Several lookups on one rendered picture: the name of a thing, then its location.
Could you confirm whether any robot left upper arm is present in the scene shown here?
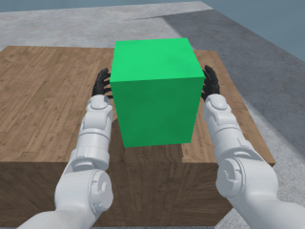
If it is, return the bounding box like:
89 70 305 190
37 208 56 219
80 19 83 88
16 169 113 229

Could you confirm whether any robot right forearm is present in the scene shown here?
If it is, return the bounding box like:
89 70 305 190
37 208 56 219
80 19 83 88
202 94 278 190

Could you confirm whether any carton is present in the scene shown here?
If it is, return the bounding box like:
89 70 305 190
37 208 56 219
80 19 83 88
110 37 205 148

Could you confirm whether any pedestal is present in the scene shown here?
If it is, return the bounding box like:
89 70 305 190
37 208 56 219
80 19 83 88
0 45 276 228

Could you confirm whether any robot right upper arm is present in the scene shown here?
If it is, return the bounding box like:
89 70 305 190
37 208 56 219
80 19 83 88
215 156 305 229

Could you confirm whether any robot left hand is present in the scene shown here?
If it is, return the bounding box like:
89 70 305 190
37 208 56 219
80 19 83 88
91 68 113 99

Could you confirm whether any robot left forearm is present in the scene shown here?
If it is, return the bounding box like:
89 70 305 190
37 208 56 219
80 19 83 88
54 94 113 206

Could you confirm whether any robot right hand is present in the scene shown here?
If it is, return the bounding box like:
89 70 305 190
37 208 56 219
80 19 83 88
201 65 220 102

